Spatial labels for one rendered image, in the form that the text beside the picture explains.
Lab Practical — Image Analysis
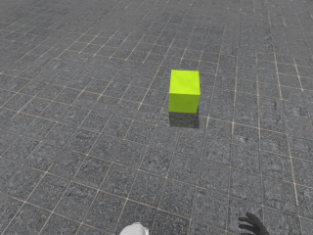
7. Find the left robot thigh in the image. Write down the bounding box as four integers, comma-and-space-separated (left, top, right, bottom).
119, 224, 150, 235

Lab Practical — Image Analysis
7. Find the carton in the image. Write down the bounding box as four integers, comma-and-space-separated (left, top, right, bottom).
168, 70, 201, 114

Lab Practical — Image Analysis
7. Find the robot right hand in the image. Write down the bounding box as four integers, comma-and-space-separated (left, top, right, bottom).
238, 212, 270, 235

